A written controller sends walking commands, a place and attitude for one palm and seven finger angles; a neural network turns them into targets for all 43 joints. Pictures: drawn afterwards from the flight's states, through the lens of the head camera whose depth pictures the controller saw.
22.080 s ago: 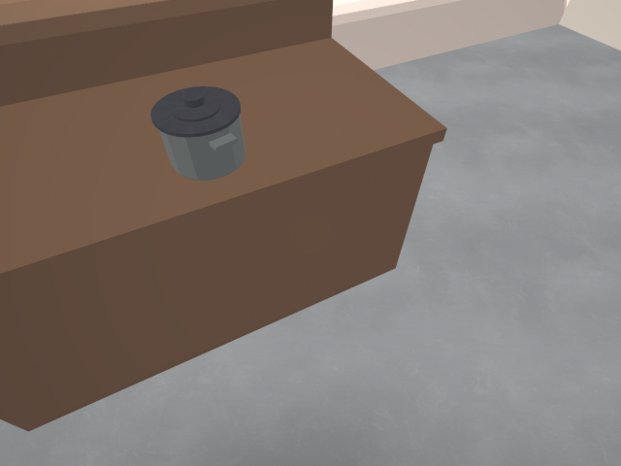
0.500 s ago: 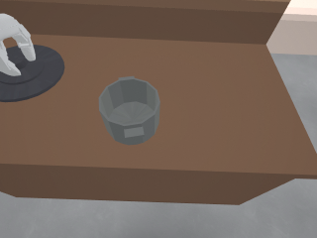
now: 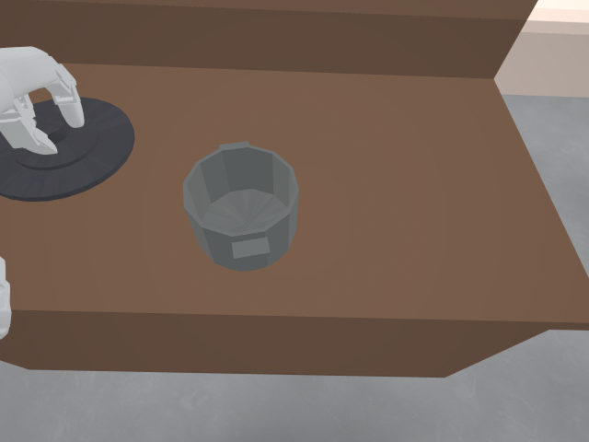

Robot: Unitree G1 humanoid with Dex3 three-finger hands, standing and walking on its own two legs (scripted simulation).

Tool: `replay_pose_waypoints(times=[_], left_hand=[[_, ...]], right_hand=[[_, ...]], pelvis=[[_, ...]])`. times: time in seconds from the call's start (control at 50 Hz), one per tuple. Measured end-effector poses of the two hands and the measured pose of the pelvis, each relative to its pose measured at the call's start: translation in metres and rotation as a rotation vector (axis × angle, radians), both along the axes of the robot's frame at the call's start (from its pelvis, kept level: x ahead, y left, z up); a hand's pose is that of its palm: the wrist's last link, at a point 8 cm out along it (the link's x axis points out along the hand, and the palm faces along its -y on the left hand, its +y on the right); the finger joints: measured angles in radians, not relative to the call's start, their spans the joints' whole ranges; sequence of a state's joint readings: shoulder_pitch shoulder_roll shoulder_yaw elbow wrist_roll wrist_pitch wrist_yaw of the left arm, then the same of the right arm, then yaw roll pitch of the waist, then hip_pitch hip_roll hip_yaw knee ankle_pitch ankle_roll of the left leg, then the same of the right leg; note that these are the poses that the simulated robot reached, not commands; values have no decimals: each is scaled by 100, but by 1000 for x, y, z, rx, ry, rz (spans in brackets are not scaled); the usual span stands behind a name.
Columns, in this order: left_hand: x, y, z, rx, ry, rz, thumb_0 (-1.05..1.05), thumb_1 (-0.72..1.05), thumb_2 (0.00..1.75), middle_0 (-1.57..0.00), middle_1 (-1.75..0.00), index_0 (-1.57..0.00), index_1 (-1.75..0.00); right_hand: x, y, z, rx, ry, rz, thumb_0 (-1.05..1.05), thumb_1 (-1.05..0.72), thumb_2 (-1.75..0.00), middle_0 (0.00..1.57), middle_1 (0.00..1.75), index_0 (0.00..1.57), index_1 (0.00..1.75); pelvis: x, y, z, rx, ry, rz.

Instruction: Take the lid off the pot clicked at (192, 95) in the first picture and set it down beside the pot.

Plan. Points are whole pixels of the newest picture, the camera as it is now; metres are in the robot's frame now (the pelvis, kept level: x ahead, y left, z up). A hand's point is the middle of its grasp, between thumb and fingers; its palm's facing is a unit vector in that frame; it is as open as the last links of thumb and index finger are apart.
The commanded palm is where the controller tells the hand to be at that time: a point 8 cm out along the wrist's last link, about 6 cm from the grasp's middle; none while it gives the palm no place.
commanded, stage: lower the lid onto the table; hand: left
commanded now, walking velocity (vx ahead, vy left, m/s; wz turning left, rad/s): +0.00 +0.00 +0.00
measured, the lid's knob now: (49, 128) +0.48 +0.32 +0.14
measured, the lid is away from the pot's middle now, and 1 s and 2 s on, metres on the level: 0.23 0.23 0.24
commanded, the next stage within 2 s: none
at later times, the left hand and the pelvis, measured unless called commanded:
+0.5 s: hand (50, 144) +0.46 +0.31 +0.13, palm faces -0.42 -0.07 -0.90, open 7.1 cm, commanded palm +0.48 +0.31 +0.21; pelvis +0.00 -0.01 +0.00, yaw -1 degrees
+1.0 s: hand (59, 167) +0.44 +0.31 +0.10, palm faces -0.46 -0.07 -0.89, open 7.1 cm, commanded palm +0.48 +0.31 +0.17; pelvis -0.01 -0.01 +0.00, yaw -1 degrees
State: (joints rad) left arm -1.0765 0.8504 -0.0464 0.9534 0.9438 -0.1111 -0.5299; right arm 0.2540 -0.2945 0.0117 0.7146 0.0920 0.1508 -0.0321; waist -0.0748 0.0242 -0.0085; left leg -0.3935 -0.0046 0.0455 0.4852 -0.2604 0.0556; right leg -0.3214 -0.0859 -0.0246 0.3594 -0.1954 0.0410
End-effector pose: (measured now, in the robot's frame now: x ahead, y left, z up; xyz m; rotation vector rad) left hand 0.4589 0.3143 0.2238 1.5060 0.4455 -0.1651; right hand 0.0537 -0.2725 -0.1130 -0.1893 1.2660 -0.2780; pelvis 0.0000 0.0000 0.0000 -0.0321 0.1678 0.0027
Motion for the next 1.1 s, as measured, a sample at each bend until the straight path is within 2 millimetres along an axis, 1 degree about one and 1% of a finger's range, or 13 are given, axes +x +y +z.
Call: replay_pose_waypoints(times=[0.14, 0.24, 0.54, 0.66, 0.86, 1.0, 1.1], left_hand=[[0, -4, -11, 3, 26, -3, -1, 26, 56, -83, -94, -79, -91], [1, -7, -19, -7, 31, -20, -1, 26, 56, -83, -94, -79, -91], [1, -4, -36, -12, 52, -7, -1, 27, 56, -82, -94, -79, -91], [0, -4, -43, -17, 60, -7, -1, 27, 56, -82, -94, -79, -91], [-5, -3, -52, -13, 64, -14, -1, 27, 56, -82, -94, -78, -91], [-9, -4, -63, -9, 89, -22, -1, 27, 56, -82, -94, -78, -91], [-10, -3, -70, -19, 93, -23, -1, 27, 56, -82, -94, -78, -91]], right_hand=[[2, -1, -1, -2, -4, 3, 1, -91, -89, 21, 30, 21, 30], [-1, -5, 1, -16, -5, -5, 1, -91, -89, 21, 30, 21, 30], [-24, -18, 2, -42, 49, -43, 1, -91, -89, 21, 30, 21, 30], [-30, -20, 1, -46, 63, -55, 1, -91, -89, 21, 30, 21, 30], [-32, -22, 1, -47, 64, -58, 1, -91, -89, 21, 30, 21, 30], [-32, -22, 0, -54, 56, -58, 1, -90, -89, 21, 30, 21, 30], [-36, -22, 1, -66, 55, -66, 1, -90, -89, 21, 30, 21, 30]], pelvis=[[0, -1, -1, 0, 2, -1], [0, -3, -1, 1, 3, -6], [0, -8, -2, 1, 11, -12], [0, -10, -2, 0, 14, -16], [-2, -11, -3, 0, 18, -15], [-5, -11, -4, -2, 21, -17], [-6, -10, -5, -3, 23, -21]])
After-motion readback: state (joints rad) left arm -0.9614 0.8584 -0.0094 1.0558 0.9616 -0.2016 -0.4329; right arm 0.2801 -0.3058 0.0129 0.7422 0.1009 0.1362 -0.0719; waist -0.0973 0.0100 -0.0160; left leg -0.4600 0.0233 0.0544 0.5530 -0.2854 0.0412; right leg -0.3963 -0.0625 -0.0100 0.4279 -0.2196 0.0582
